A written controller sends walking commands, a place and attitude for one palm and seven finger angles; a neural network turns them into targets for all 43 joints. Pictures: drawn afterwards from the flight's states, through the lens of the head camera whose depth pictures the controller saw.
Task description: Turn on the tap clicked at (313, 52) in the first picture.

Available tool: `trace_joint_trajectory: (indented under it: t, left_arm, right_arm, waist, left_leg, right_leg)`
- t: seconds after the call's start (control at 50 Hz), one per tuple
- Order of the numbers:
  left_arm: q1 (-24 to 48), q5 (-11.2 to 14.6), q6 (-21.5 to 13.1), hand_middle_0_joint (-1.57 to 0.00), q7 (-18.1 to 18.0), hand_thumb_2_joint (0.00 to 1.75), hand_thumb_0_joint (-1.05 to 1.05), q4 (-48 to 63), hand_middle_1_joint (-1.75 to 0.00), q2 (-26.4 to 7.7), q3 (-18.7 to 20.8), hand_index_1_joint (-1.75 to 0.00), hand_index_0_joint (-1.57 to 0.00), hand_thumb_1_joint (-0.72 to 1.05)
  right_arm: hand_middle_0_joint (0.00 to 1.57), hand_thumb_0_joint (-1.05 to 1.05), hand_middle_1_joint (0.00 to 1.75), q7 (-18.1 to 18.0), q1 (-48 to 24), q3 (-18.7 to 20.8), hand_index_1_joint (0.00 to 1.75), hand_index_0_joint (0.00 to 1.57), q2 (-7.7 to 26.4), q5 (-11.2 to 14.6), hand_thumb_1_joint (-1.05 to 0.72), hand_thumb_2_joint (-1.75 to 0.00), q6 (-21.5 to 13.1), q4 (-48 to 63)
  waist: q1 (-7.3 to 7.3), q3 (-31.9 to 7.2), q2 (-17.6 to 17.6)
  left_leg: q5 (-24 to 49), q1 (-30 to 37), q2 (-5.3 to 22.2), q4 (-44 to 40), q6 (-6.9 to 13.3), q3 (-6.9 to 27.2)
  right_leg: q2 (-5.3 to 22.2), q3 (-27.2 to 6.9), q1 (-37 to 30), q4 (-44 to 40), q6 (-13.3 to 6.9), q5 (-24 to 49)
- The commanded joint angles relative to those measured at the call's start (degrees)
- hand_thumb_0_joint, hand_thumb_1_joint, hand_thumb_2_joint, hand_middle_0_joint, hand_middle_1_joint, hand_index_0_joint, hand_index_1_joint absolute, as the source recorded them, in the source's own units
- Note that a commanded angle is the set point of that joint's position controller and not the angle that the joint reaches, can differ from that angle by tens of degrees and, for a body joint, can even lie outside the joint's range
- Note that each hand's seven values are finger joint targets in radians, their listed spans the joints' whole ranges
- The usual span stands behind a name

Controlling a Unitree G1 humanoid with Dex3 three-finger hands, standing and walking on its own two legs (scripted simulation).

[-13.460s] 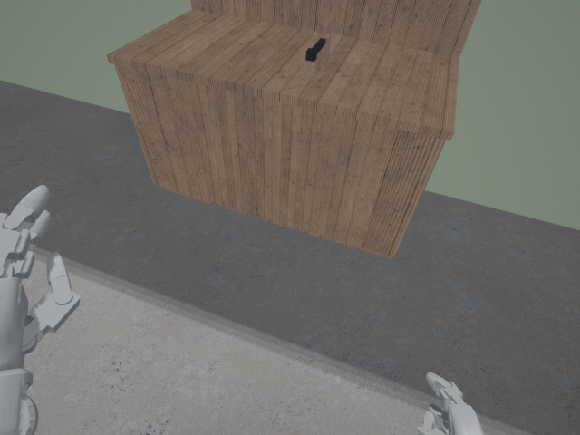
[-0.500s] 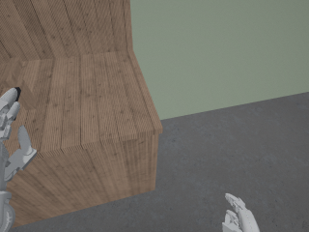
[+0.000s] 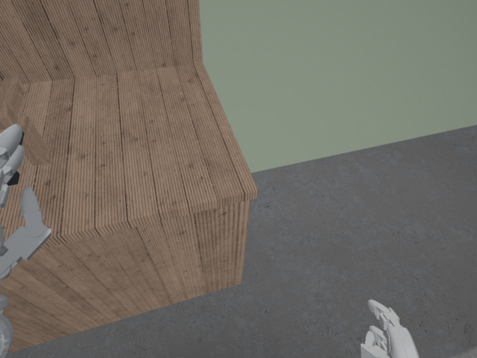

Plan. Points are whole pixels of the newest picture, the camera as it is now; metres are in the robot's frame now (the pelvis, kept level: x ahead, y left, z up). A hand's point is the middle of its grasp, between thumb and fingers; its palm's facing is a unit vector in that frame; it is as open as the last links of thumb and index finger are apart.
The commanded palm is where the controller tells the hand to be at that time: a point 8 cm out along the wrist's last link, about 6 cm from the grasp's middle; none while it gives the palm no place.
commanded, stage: shuffle to correct the standing spot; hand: left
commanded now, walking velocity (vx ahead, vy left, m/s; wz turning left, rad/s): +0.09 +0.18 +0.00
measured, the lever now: (5, 175) +0.38 +0.44 +0.06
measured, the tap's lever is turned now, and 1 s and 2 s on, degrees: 0 0 0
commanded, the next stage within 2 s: come to a stop and stand still in 0.64 s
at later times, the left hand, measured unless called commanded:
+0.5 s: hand out of the picture +0.23 +0.31 +0.19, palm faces +0.39 -0.81 -0.43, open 7.4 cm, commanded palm +0.18 +0.35 +0.20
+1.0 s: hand out of the picture +0.26 +0.38 +0.20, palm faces +0.40 -0.83 -0.40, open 7.4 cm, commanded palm +0.21 +0.43 +0.20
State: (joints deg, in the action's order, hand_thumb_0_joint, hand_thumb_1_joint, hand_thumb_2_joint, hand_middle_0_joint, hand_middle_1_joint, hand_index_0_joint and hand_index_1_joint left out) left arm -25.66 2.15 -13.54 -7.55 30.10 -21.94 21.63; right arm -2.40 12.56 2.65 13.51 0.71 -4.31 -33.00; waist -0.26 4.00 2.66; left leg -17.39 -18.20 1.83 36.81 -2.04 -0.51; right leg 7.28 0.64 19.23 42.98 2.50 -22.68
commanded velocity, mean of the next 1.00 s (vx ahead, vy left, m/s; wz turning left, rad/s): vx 0.08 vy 0.06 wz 0.00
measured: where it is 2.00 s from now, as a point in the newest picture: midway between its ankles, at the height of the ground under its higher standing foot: outside the picture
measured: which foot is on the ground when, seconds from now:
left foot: down 0.00-0.46, up 0.48-0.72, down 0.74-1.00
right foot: up 0.00-0.04, down 0.06-0.26, up 0.28-0.44, down 0.46-0.74, up 0.76-0.88, down 0.90-1.00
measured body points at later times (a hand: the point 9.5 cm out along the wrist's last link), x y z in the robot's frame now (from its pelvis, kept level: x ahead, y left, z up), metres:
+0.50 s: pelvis +0.02 +0.07 +0.00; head +0.03 +0.07 +0.45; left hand +0.21 +0.35 +0.21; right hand +0.19 -0.14 -0.09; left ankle +0.05 +0.18 -0.71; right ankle +0.02 -0.01 -0.72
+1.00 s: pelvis +0.05 +0.15 +0.01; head +0.06 +0.15 +0.46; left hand +0.24 +0.43 +0.22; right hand +0.22 -0.06 -0.08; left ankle +0.08 +0.27 -0.72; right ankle +0.06 +0.06 -0.72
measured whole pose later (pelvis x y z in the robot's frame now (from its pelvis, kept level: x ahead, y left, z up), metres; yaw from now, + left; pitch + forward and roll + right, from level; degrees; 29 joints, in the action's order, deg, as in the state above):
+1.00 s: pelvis +0.05 +0.15 +0.01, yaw +0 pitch -1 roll -1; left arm -26.9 2.7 -11.3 -7.2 29.7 -21.2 21.2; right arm -1.0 12.3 -2.2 8.8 0.6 -6.8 -35.7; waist -0.3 1.3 -0.8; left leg -15.4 -17.4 2.4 34.1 -0.8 -0.5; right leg -2.1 3.9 13.7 31.2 -2.9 -16.5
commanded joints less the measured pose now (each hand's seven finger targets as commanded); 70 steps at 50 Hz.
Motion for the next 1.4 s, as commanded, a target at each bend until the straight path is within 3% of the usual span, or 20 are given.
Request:
trace_joint_trajectory:
  t: [0.0, 0.04, 0.08, 0.14, 0.2, 0.24, 0.3, 0.4, 0.42, 0.44, 0.46, 0.56, 0.6, 0.66, 0.72, 0.76, 0.86, 0.94, 1.06, 1.38]
  left_arm:
    - [2.0, 0.9, -3.9, -0.2, -1.1, 0.9, 0.0, 11.8, -0.3, -10.2, 8.5, -0.3, -0.2, 0.9]
    - [1.8, 0.2, -3.8, -0.2, -1.3, 0.9, 0.0, 10.9, -0.3, -9.7, 8.3, -0.3, -0.2, 0.9]
    - [0.1, 1.1, -3.0, -0.2, -1.6, 0.9, 0.0, 7.1, -0.3, -10.7, 8.6, -0.3, -0.2, 0.9]
    - [1.0, 0.3, -3.1, -0.2, -1.9, 0.9, 0.0, 9.4, -0.3, -9.8, 8.0, -0.3, -0.2, 0.9]
    - [5.6, 0.2, -2.8, -0.2, -1.5, 0.9, 0.0, 11.0, -0.3, -9.5, 7.0, -0.3, -0.2, 0.9]
    - [8.1, 0.3, -3.4, -0.2, -1.2, 0.9, 0.0, 14.9, -0.3, -8.9, 5.8, -0.3, -0.2, 0.9]
    - [6.7, -0.1, -3.4, -0.2, -1.4, 0.9, 0.0, 13.4, -0.3, -10.3, 7.2, -0.3, -0.2, 0.9]
    - [1.6, 0.2, -1.7, -0.2, -1.3, 0.9, 0.0, 11.6, -0.3, -8.8, 6.1, -0.3, -0.2, 0.9]
    - [-0.3, 0.0, -1.4, -0.2, -1.5, 0.9, 0.0, 8.7, -0.3, -10.0, 7.2, -0.3, -0.2, 0.9]
    - [0.5, 0.0, -1.3, -0.2, -1.7, 0.9, 0.0, 8.3, -0.3, -11.6, 8.1, -0.3, -0.2, 0.9]
    - [2.4, 0.9, -1.2, -0.2, -1.8, 0.9, 0.0, 6.1, -0.3, -11.8, 9.2, -0.3, -0.2, 0.9]
    - [2.1, 0.0, -3.1, -0.2, -1.4, 0.9, 0.0, 6.5, -0.3, -9.0, 6.6, -0.3, -0.2, 0.9]
    - [3.7, -0.3, -3.4, -0.2, -1.6, 0.9, 0.0, 8.1, -0.3, -8.7, 5.8, -0.3, -0.2, 0.9]
    - [5.9, -0.3, -3.0, -0.2, -1.8, 0.9, 0.0, 11.0, -0.3, -9.0, 5.1, -0.3, -0.2, 0.9]
    - [7.6, 0.2, -3.4, -0.2, -1.6, 0.9, 0.0, 13.9, -0.3, -9.6, 6.0, -0.3, -0.2, 0.9]
    - [5.0, -0.1, -2.6, -0.2, -1.4, 0.9, 0.0, 12.2, -0.3, -10.7, 7.3, -0.3, -0.2, 0.9]
    - [1.7, 0.2, -1.8, -0.2, -1.5, 0.9, 0.0, 13.7, -0.3, -10.1, 7.3, -0.3, -0.2, 0.9]
    - [0.5, 1.6, 0.9, -0.2, -0.8, 0.9, 0.0, 7.1, -0.3, -7.3, 5.2, -0.3, -0.2, 0.9]
    - [6.6, 1.0, 1.9, -0.2, -0.9, 0.9, 0.0, 7.5, -0.3, -7.5, 3.3, -0.3, -0.2, 0.9]
    - [1.9, 1.7, 2.6, -0.2, -1.3, 0.9, 0.0, 8.9, -0.3, -7.1, 3.4, -0.3, -0.2, 0.9]
  right_arm:
    - [0.2, 0.0, 0.3, 0.6, -4.2, 1.2, 0.3, 0.2, 5.6, 0.2, -0.9, -0.9, -5.5, 8.5]
    - [0.2, 0.0, 0.3, 1.4, -5.0, 0.7, 0.3, 0.2, 5.5, 0.3, -0.9, -0.9, -5.5, 8.1]
    - [0.2, 0.0, 0.3, 2.1, -4.7, 1.5, 0.3, 0.2, 4.8, 0.3, -0.9, -0.9, -4.9, 8.6]
    - [0.2, 0.0, 0.3, 2.4, -5.2, 0.5, 0.3, 0.2, 4.4, -0.1, -0.9, -0.9, -3.2, 6.8]
    - [0.2, 0.0, 0.3, 1.4, -4.6, 0.4, 0.3, 0.2, 3.3, 0.2, -0.9, -0.9, -3.0, 5.8]
    - [0.2, 0.0, 0.3, 0.7, -3.8, 1.6, 0.3, 0.2, 6.2, 0.3, -0.9, -0.9, -4.3, 7.3]
    - [0.2, 0.0, 0.3, 1.0, -4.6, 1.2, 0.3, 0.2, 4.8, -0.4, -0.9, -0.9, -5.8, 6.6]
    - [0.2, 0.0, 0.3, 1.9, -5.9, -0.5, 0.3, 0.2, 4.9, 0.2, -0.9, -0.9, -6.2, 6.5]
    - [0.2, 0.0, 0.3, 1.6, -5.9, -0.8, 0.3, 0.2, 4.3, 0.0, -0.9, -0.9, -5.5, 6.5]
    - [0.2, 0.0, 0.3, 1.7, -5.8, -0.6, 0.3, 0.2, 3.5, -0.2, -0.9, -0.9, -4.6, 7.2]
    - [0.2, 0.0, 0.3, 1.6, -5.5, -0.3, 0.3, 0.2, 5.0, -0.7, -0.9, -0.9, -4.5, 6.8]
    - [0.2, 0.0, 0.3, 1.6, -5.1, -0.6, 0.3, 0.2, 4.0, -0.3, -0.9, -0.9, -3.0, 5.7]
    - [0.2, 0.0, 0.3, 1.0, -5.7, -0.5, 0.3, 0.2, 3.0, -0.5, -0.9, -0.9, -3.7, 6.2]
    - [0.2, 0.0, 0.3, -0.2, -5.4, 0.4, 0.3, 0.2, 3.6, -0.8, -0.9, -0.9, -5.1, 6.1]
    - [0.2, 0.0, 0.3, -0.6, -4.7, 2.0, 0.3, 0.2, 6.8, 0.6, -0.9, -0.9, -5.5, 8.2]
    - [0.2, 0.0, 0.3, -0.6, -4.9, 1.1, 0.3, 0.2, 4.7, -0.5, -0.9, -0.9, -5.5, 6.5]
    - [0.2, 0.0, 0.3, 0.6, -5.8, -1.0, 0.3, 0.2, 4.2, 0.0, -0.9, -0.9, -6.0, 6.6]
    - [0.2, 0.0, 0.3, 0.8, -4.8, -0.3, 0.3, 0.2, 4.2, 0.1, -0.9, -0.9, -5.1, 6.1]
    - [0.2, 0.0, 0.3, -1.0, -7.6, -1.9, 0.3, 0.2, 4.1, -0.1, -0.9, -0.9, -4.0, 6.4]
    - [0.2, 0.0, 0.3, -1.3, -7.2, -1.0, 0.3, 0.2, 4.8, 0.2, -0.9, -0.9, -2.8, 8.1]
  waist:
    - [0.98, -8.8, -15.6]
    - [1.76, -10.5, -7.9]
    - [1.89, -7.9, 16.4]
    - [0.78, -6.3, 9.8]
    - [-1.32, -8.9, 0.4]
    - [-1.26, -7.9, -22.8]
    - [-0.11, -8.8, -15.9]
    - [1.58, -10.9, -11.6]
    - [1.33, -10.6, -5.0]
    - [0.89, -9.9, 7.8]
    - [1.04, -6.9, 9.4]
    - [0.3, -6.0, 3.2]
    - [1.21, -7.7, 6.4]
    - [0.45, -9.2, -0.9]
    - [-0.14, -10.4, -16.6]
    - [0.07, -9.4, -16.5]
    - [0.85, -11.5, -13.4]
    - [-0.38, -7.7, 5.9]
    - [0.79, -8.3, -7.3]
    - [0.87, -10.7, -6.2]
  left_leg:
    - [24.1, 4.4, 9.1, -9.0, 11.2, 8.4]
    - [13.7, -4.6, 3.6, 0.2, 6.2, 0.9]
    - [-9.0, -16.9, -2.2, 20.9, 1.2, -0.7]
    - [-9.6, -12.7, 4.1, 16.7, 2.3, 5.4]
    - [4.4, 8.9, -2.9, -6.0, 1.3, -4.1]
    - [2.1, 10.0, 11.3, -18.8, 9.3, 17.9]
    - [11.0, 7.3, 12.6, -17.2, 15.4, 18.6]
    - [6.2, -4.1, 6.6, -9.3, 9.0, 5.7]
    - [-0.2, -8.5, 3.1, -2.4, 6.6, 2.4]
    - [-8.7, -18.1, -2.6, 12.0, 3.8, -1.7]
    - [-9.9, -21.4, -2.1, 23.2, 2.1, 1.0]
    - [-2.0, -14.9, 3.2, 18.1, 2.0, 2.9]
    - [0.4, -4.1, 0.9, 4.4, 2.8, -2.7]
    - [5.4, 8.7, -3.0, -8.8, 2.9, -6.8]
    - [13.4, 15.1, 13.1, -16.4, 11.9, 18.2]
    - [16.2, 10.9, 14.8, -18.1, 15.0, 21.5]
    - [17.1, 0.8, 9.0, -11.0, 6.4, 6.3]
    - [2.0, 1.5, -0.8, -0.5, 1.5, -0.3]
    - [12.8, 5.1, 5.6, -16.5, 3.3, 5.9]
    - [16.6, 6.9, 2.9, -15.7, 2.2, 2.6]
  right_leg:
    - [-5.7, 4.8, -0.3, 1.7, -1.9, -4.5]
    - [-2.6, 0.9, -13.6, -13.9, -3.2, 13.1]
    - [16.0, -26.5, -15.7, -24.3, -11.5, 17.5]
    - [15.3, -16.6, -10.4, -17.8, -11.7, 26.8]
    - [3.6, -1.5, 0.4, -8.1, -4.9, 11.8]
    - [-6.6, 4.4, 10.4, 14.7, -0.6, -9.9]
    - [-3.9, 0.5, 12.1, 22.1, -1.8, -8.8]
    - [-5.6, 4.7, -11.7, -11.9, -2.4, 4.1]
    - [-1.4, -1.9, -16.2, -20.7, -4.0, 6.7]
    - [11.3, -22.9, -19.4, -27.2, -9.7, 3.0]
    - [18.6, -32.4, -14.2, -30.6, -13.2, -1.2]
    - [11.8, -10.3, -9.9, -21.1, -11.2, 28.9]
    - [8.7, -5.6, -7.2, -19.7, -9.5, 26.0]
    - [3.9, -2.4, -4.0, -13.5, -6.3, 12.3]
    - [-7.2, 4.0, 9.3, 10.6, -1.4, -7.0]
    - [-5.1, 0.1, 10.0, 15.3, -2.3, -9.9]
    - [-6.9, 2.0, -11.9, -17.2, -2.7, 9.1]
    - [3.4, -14.0, -5.9, -26.0, -9.2, 16.3]
    - [-5.7, -2.0, -10.0, -19.9, -2.7, 15.8]
    - [-5.2, -1.6, -14.3, -23.7, -2.9, 24.2]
